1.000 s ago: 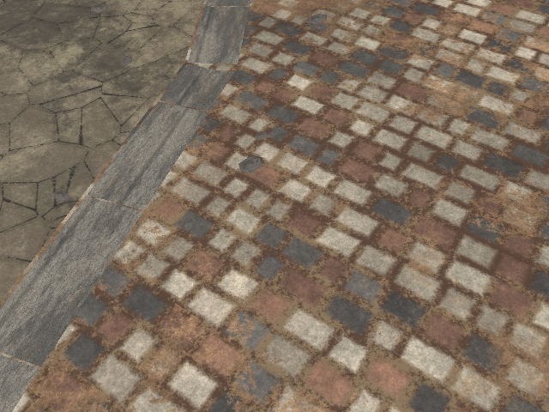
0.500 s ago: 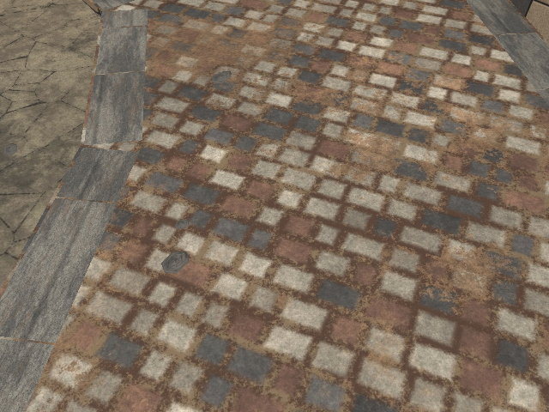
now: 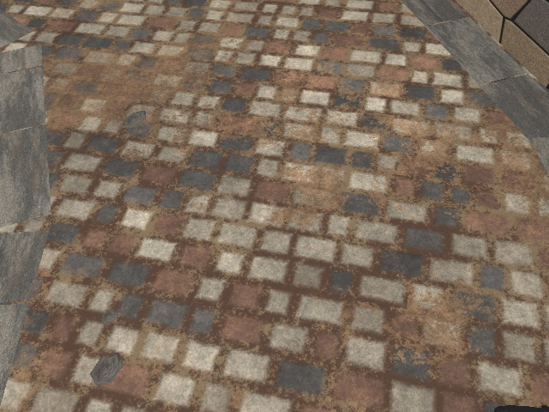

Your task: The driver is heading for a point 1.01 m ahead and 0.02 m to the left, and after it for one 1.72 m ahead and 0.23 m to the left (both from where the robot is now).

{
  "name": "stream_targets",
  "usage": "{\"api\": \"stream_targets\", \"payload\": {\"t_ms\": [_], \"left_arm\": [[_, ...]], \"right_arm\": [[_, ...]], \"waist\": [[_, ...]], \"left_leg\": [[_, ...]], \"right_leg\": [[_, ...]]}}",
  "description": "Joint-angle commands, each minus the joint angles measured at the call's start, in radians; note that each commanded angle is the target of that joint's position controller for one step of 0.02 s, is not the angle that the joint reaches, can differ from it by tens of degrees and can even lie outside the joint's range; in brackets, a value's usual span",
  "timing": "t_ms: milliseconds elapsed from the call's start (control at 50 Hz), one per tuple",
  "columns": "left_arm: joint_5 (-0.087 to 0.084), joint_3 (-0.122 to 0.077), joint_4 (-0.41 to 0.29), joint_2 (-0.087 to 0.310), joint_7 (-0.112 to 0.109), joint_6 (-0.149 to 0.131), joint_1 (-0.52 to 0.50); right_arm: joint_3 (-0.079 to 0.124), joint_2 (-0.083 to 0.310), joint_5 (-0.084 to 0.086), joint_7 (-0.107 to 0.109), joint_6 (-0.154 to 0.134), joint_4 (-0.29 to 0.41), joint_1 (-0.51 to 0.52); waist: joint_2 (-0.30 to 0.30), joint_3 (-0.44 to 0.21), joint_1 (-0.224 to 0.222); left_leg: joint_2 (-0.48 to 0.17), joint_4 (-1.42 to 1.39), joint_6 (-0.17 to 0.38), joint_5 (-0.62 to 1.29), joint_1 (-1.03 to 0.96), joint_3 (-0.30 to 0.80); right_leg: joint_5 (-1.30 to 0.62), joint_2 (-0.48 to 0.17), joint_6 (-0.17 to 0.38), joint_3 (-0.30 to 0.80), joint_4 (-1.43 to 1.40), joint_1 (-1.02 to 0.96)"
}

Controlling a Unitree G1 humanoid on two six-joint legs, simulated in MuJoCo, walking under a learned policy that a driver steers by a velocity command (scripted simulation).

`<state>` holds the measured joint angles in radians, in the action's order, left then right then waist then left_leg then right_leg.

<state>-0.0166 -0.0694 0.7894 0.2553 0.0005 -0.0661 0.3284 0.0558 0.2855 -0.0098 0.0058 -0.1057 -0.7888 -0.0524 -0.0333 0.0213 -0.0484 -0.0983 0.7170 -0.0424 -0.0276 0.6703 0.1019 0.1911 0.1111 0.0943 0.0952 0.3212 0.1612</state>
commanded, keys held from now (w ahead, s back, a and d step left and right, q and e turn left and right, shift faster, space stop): w+e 0.16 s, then w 0.58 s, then w+q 0.26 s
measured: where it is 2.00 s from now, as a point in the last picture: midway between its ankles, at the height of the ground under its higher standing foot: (305, 206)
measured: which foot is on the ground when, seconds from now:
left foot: up 0.00-0.16, down 0.18-0.70, up 0.72-1.00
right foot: down 0.00-0.18, up 0.20-0.66, down 0.68-1.00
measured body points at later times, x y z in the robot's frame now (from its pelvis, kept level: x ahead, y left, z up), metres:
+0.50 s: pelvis +0.27 +0.04 +0.00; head +0.30 +0.04 +0.45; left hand +0.51 +0.24 -0.09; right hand +0.22 -0.24 -0.12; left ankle +0.25 +0.15 -0.75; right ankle +0.37 -0.15 -0.69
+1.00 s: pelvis +0.52 -0.07 +0.00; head +0.53 -0.08 +0.45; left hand +0.60 +0.20 -0.12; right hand +0.63 -0.35 -0.11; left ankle +0.70 +0.08 -0.68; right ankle +0.46 -0.15 -0.75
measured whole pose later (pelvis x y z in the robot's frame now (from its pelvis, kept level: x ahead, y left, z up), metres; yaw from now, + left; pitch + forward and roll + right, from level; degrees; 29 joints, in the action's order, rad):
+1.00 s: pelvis +0.52 -0.07 +0.00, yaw -7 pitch +1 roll -2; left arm 0.01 -0.07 0.81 0.26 0.01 -0.10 0.34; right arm 0.06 0.29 0.02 -0.02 -0.05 -0.81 -0.17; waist -0.05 0.00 -0.05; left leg -0.10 0.86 0.00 0.00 0.72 0.09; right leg 0.20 0.05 0.05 -0.13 0.22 0.04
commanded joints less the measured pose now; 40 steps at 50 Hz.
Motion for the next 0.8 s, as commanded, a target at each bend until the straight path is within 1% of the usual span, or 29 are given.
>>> {"api": "stream_targets", "payload": {"t_ms": [20,60,100,140,160,180,200,220,240,260,280,300,320,360,400,460,500,540,600,620,640,660,680,700,720,740,760,780,800], "left_arm": [[-0.006,-0.046,-0.055,0.175,-0.012,-0.008,0.024],[-0.011,-0.045,-0.047,0.168,-0.014,-0.002,0.045],[-0.010,-0.046,-0.050,0.166,-0.021,0.005,0.046],[-0.005,-0.046,-0.062,0.163,-0.024,0.013,0.023],[-0.002,-0.036,-0.074,0.136,-0.023,0.015,0.009],[0.012,-0.013,-0.093,0.081,-0.018,0.011,0.000],[-0.012,0.004,-0.113,0.021,-0.019,-0.002,0.137],[-0.024,0.001,-0.093,0.089,-0.020,-0.008,0.178],[-0.025,-0.014,-0.085,0.152,-0.018,-0.005,0.104],[-0.013,-0.014,-0.098,0.155,-0.018,-0.002,0.024],[0.002,-0.015,-0.116,0.143,-0.017,-0.006,-0.032],[0.005,-0.017,-0.122,0.130,-0.013,-0.005,-0.045],[0.001,-0.014,-0.122,0.111,-0.009,-0.002,-0.033],[0.003,-0.005,-0.128,0.077,-0.005,0.001,-0.036],[0.011,0.005,-0.152,0.062,-0.004,-0.002,-0.094],[0.008,0.016,-0.174,0.044,0.005,-0.012,-0.184],[0.002,0.018,-0.187,0.044,0.012,-0.016,-0.244],[-0.004,0.017,-0.206,0.051,0.020,-0.018,-0.299],[-0.008,0.012,-0.232,0.072,0.032,-0.023,-0.343],[-0.007,0.006,-0.231,0.084,0.034,-0.025,-0.324],[-0.002,-0.005,-0.215,0.103,0.033,-0.027,-0.262],[0.005,-0.028,-0.175,0.142,0.027,-0.025,-0.139],[0.016,-0.050,-0.141,0.204,0.016,-0.021,0.037],[0.027,-0.072,-0.128,0.314,0.010,-0.012,0.124],[0.013,-0.053,-0.117,0.237,0.014,-0.010,0.152],[0.010,-0.034,-0.123,0.192,0.017,-0.013,0.080],[0.013,-0.022,-0.132,0.155,0.017,-0.013,0.013],[0.017,-0.013,-0.134,0.123,0.022,-0.016,-0.044],[0.023,-0.007,-0.134,0.102,0.025,-0.023,-0.081]], "right_arm": [[0.005,0.045,0.011,-0.007,-0.014,0.085,0.094],[0.011,0.068,0.017,-0.015,-0.022,0.104,0.119],[0.020,0.097,0.019,-0.023,-0.033,0.112,0.114],[0.032,0.119,0.020,-0.025,-0.044,0.098,0.041],[0.046,0.144,0.012,-0.020,-0.050,0.076,-0.056],[0.059,0.193,-0.005,-0.013,-0.052,0.058,-0.206],[0.082,0.275,-0.020,-0.013,-0.038,0.025,-0.333],[0.069,0.207,0.008,-0.023,-0.033,0.014,-0.346],[0.048,0.129,0.017,-0.024,-0.028,0.026,-0.297],[0.038,0.103,0.011,-0.024,-0.019,0.036,-0.243],[0.031,0.090,0.003,-0.027,-0.014,0.033,-0.202],[0.023,0.071,-0.003,-0.027,-0.014,0.031,-0.182],[0.021,0.068,-0.004,-0.028,-0.015,0.025,-0.177],[0.027,0.088,0.009,-0.029,-0.022,0.008,-0.196],[0.036,0.122,0.016,-0.024,-0.021,-0.005,-0.212],[0.038,0.142,0.024,-0.018,-0.009,-0.020,-0.236],[0.038,0.152,0.031,-0.017,-0.001,-0.034,-0.268],[0.037,0.160,0.035,-0.018,0.008,-0.052,-0.310],[0.039,0.175,0.041,-0.016,0.024,-0.071,-0.332],[0.041,0.183,0.042,-0.014,0.030,-0.074,-0.328],[0.042,0.191,0.044,-0.011,0.035,-0.073,-0.310],[0.035,0.175,0.043,-0.009,0.038,-0.073,-0.312],[0.016,0.133,0.024,-0.007,0.034,-0.051,-0.299],[-0.021,0.024,0.010,-0.011,0.012,-0.017,-0.386],[-0.008,0.084,0.026,-0.016,-0.008,-0.031,-0.368],[0.010,0.147,0.050,-0.022,-0.017,-0.007,-0.293],[0.008,0.140,0.052,-0.022,-0.015,-0.002,-0.243],[0.010,0.128,0.039,-0.020,-0.006,-0.003,-0.221],[0.015,0.119,0.033,-0.019,0.010,-0.010,-0.235]], "waist": [[0.119,-0.016,-0.015],[0.127,-0.017,-0.020],[0.138,-0.022,-0.005],[0.166,-0.041,0.040],[0.160,-0.097,0.088],[0.086,-0.228,0.154],[-0.217,-0.355,0.112],[-0.264,-0.345,0.114],[-0.141,-0.210,0.132],[-0.049,-0.124,0.124],[-0.024,-0.057,0.105],[-0.039,-0.034,0.080],[-0.063,-0.031,0.063],[-0.072,-0.035,0.055],[-0.051,-0.026,0.064],[-0.044,-0.014,0.092],[-0.048,-0.001,0.115],[-0.051,0.011,0.135],[-0.064,0.027,0.128],[-0.069,0.018,0.108],[-0.067,-0.014,0.061],[-0.045,-0.093,0.004],[0.017,-0.224,-0.073],[0.277,-0.344,-0.047],[0.270,-0.393,-0.068],[0.209,-0.235,-0.054],[0.145,-0.160,-0.029],[0.107,-0.093,0.000],[0.122,-0.066,0.034]], "left_leg": [[0.077,-0.154,-0.005,0.141,-0.144,-0.058],[0.084,-0.203,0.005,0.120,-0.151,-0.035],[0.087,-0.242,0.023,0.051,-0.173,-0.018],[0.094,-0.274,0.053,-0.024,-0.271,-0.034],[0.081,-0.300,0.083,-0.022,-0.421,-0.037],[-0.062,-0.269,0.145,-0.048,-0.663,0.081],[-0.274,-0.327,0.306,-0.220,-1.015,0.512],[-0.324,-0.400,0.331,-0.417,-1.033,0.719],[-0.282,-0.417,0.288,-0.454,-0.916,0.580],[-0.234,-0.425,0.256,-0.363,-0.783,0.430],[-0.194,-0.452,0.251,-0.253,-0.664,0.343],[-0.159,-0.476,0.242,-0.169,-0.593,0.271],[-0.138,-0.498,0.243,-0.119,-0.553,0.224],[-0.130,-0.532,0.268,-0.025,-0.532,0.162],[-0.137,-0.560,0.281,0.039,-0.534,0.118],[-0.107,-0.573,0.255,0.066,-0.532,0.029],[-0.095,-0.566,0.240,0.058,-0.533,-0.007],[-0.114,-0.553,0.234,0.046,-0.566,-0.005],[-0.157,-0.509,0.215,0.073,-0.641,0.013],[-0.165,-0.479,0.205,0.123,-0.657,0.012],[-0.150,-0.405,0.188,0.248,-0.655,-0.012],[-0.104,-0.255,0.165,0.374,-0.623,-0.057],[-0.056,0.002,0.124,0.250,-0.463,-0.104],[0.102,0.392,0.053,-0.261,-0.057,-0.149],[0.102,0.545,0.057,-0.540,0.076,-0.018],[0.045,0.585,0.071,-0.479,0.151,-0.016],[0.003,0.550,0.075,-0.392,0.126,-0.033],[-0.023,0.489,0.068,-0.335,0.088,-0.039],[-0.048,0.445,0.063,-0.290,0.026,-0.027]], "right_leg": [[-0.150,-0.204,0.123,0.157,-0.088,0.092],[-0.122,-0.228,0.115,0.210,-0.041,0.036],[-0.110,-0.254,0.105,0.273,0.018,-0.024],[-0.152,-0.253,0.087,0.311,0.090,-0.043],[-0.198,-0.204,0.060,0.290,0.188,-0.018],[-0.127,-0.147,0.023,0.208,0.435,0.084],[0.230,0.000,-0.052,0.072,0.771,0.445],[0.399,-0.050,-0.062,0.098,0.937,0.600],[0.316,-0.092,-0.066,0.110,0.991,0.643],[0.243,-0.129,-0.069,0.067,0.976,0.619],[0.193,-0.153,-0.067,0.053,0.916,0.596],[0.162,-0.182,-0.062,0.046,0.864,0.553],[0.146,-0.192,-0.061,0.029,0.825,0.516],[0.119,-0.206,-0.070,-0.007,0.747,0.503],[0.047,-0.220,-0.081,-0.027,0.638,0.520],[-0.112,-0.213,-0.086,-0.057,0.447,0.480],[-0.183,-0.191,-0.089,-0.081,0.348,0.435],[-0.195,-0.177,-0.085,-0.092,0.290,0.420],[-0.122,-0.161,-0.053,-0.096,0.225,0.406],[-0.098,-0.151,-0.039,-0.104,0.200,0.364],[-0.103,-0.127,-0.020,-0.127,0.160,0.259],[-0.113,-0.105,0.007,-0.143,0.137,0.072],[-0.139,-0.230,0.063,-0.011,0.172,-0.205],[-0.045,-0.485,0.218,0.429,0.112,-0.549],[0.072,-0.518,0.253,0.624,0.005,-0.554],[0.078,-0.481,0.209,0.487,-0.010,-0.434],[0.030,-0.436,0.176,0.349,-0.028,-0.304],[-0.029,-0.398,0.158,0.259,-0.068,-0.180],[-0.073,-0.371,0.140,0.192,-0.105,-0.093]]}}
